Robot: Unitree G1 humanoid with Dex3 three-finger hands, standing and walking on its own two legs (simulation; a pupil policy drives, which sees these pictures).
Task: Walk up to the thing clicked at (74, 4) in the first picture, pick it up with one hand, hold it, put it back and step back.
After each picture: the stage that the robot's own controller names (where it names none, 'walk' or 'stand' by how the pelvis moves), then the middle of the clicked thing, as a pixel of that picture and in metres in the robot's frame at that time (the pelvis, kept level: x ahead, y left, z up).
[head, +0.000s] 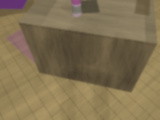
stand; (76, 7) +0.99 +0.06 -0.10
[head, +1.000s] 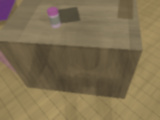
walk; (54, 17) +0.87 +0.24 -0.09
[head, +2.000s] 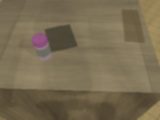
stand; (42, 47) +0.53 +0.22 -0.05
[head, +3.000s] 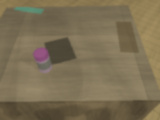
stand; (43, 60) +0.51 +0.21 -0.10
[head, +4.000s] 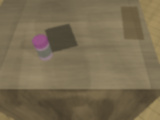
stand; (43, 48) +0.53 +0.23 -0.07
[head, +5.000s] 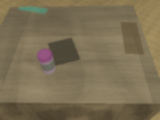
stand; (46, 61) +0.51 +0.19 -0.10
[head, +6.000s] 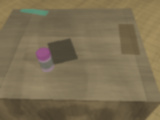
stand; (45, 60) +0.53 +0.21 -0.10
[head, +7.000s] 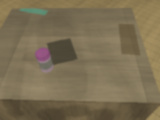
stand; (44, 60) +0.53 +0.21 -0.10
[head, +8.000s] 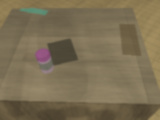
rise first; (45, 61) +0.52 +0.21 -0.10
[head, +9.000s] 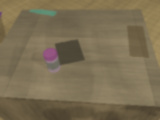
rise first; (52, 60) +0.52 +0.20 -0.09
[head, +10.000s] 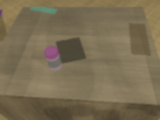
go down; (53, 58) +0.53 +0.20 -0.09
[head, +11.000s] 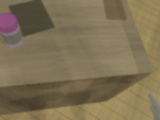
go down; (10, 31) +0.53 +0.20 -0.02
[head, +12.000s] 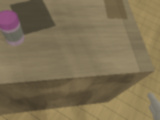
close in; (11, 29) +0.54 +0.20 -0.01
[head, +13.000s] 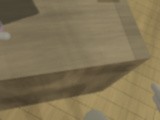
close; out of the picture +0.55 +0.21 +0.02
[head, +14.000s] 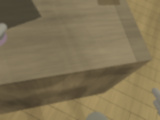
lift; out of the picture +0.52 +0.21 +0.02
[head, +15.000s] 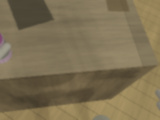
lift; out of the picture +0.46 +0.24 +0.01
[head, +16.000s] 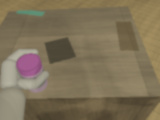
lift; (33, 73) +0.32 +0.17 +0.11
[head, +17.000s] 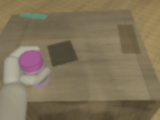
hold; (35, 70) +0.34 +0.17 +0.11
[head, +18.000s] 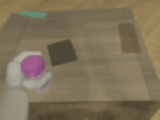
hold; (37, 74) +0.33 +0.16 +0.09
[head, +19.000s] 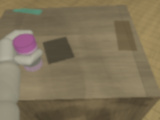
crouch; (28, 53) +0.41 +0.19 +0.11
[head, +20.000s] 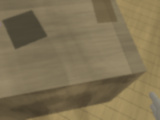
lower; out of the picture +0.55 +0.23 +0.10
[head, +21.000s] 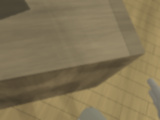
lower; out of the picture +0.56 +0.22 +0.02
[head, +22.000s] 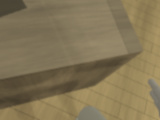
lower; out of the picture +0.56 +0.23 +0.03
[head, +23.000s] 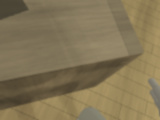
lower; out of the picture +0.56 +0.23 +0.02
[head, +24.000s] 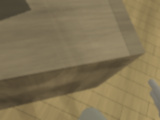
lower; out of the picture +0.55 +0.22 +0.02
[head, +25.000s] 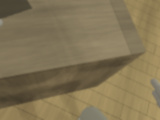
open; out of the picture +0.55 +0.21 +0.03
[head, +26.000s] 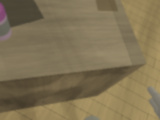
sink last; out of the picture +0.54 +0.20 +0.00
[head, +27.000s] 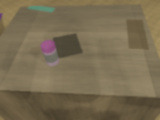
sink last; (50, 53) +0.55 +0.21 -0.04
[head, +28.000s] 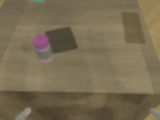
stand; (43, 49) +0.53 +0.20 -0.03
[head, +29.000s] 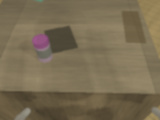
stand; (43, 48) +0.53 +0.20 -0.02
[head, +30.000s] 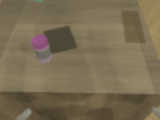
stand; (42, 49) +0.53 +0.20 -0.03
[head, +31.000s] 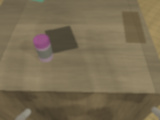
stand; (43, 48) +0.53 +0.20 -0.03
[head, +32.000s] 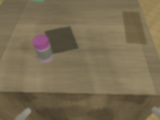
stand; (43, 49) +0.52 +0.20 -0.03
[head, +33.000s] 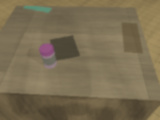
stand; (48, 56) +0.54 +0.20 -0.08
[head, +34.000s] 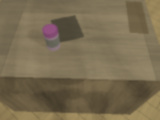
walk; (51, 37) +0.58 +0.15 -0.07
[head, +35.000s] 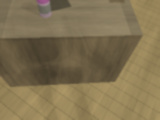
walk; (44, 5) +0.80 +0.22 -0.08
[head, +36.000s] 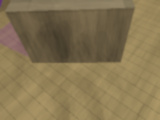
stand; out of the picture +1.15 +0.24 -0.07
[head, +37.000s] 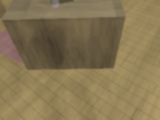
stand; out of the picture +1.16 +0.24 -0.10
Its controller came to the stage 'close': yes
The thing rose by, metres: 0.20
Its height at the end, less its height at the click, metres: +0.00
